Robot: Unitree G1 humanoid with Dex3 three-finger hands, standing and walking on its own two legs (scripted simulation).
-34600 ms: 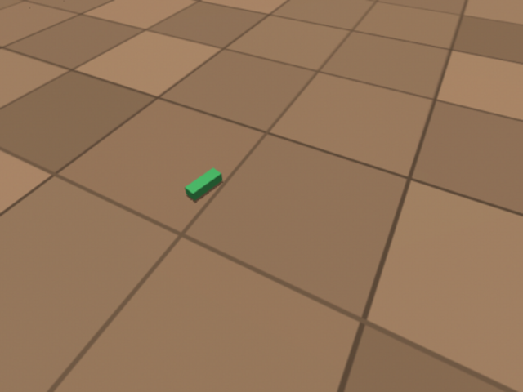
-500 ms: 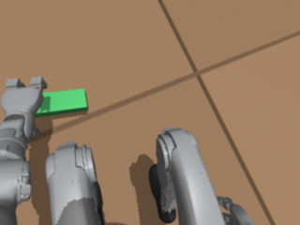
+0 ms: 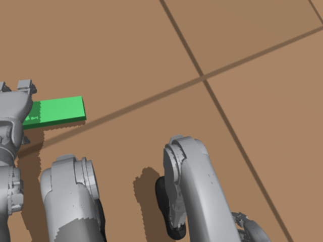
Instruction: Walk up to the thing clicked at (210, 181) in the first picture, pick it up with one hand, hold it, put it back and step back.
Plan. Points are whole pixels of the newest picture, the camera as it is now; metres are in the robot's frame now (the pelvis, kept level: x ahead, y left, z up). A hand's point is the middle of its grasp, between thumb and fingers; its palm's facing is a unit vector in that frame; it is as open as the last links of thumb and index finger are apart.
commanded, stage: rise first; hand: left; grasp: from above
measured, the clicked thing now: (50, 112) +0.47 +0.25 -0.29
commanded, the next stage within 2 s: approach in 0.96 s
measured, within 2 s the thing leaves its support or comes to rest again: neither
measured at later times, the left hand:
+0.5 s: hand (21, 118) +0.43 +0.28 -0.18, palm faces -0.45 -0.07 -0.89, open 14.0 cm
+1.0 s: hand (20, 119) +0.43 +0.28 -0.17, palm faces -0.45 -0.07 -0.89, open 14.0 cm
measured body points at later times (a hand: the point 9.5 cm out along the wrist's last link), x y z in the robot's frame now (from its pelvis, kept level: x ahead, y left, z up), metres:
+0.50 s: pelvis +0.00 +0.00 +0.00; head +0.22 +0.08 +0.38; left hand +0.45 +0.28 -0.12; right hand +0.06 -0.27 -0.10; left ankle +0.08 +0.13 -0.28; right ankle +0.10 -0.12 -0.28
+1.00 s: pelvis +0.00 +0.00 +0.01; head +0.22 +0.08 +0.39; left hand +0.45 +0.29 -0.12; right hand +0.06 -0.27 -0.10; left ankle +0.08 +0.13 -0.28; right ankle +0.10 -0.12 -0.28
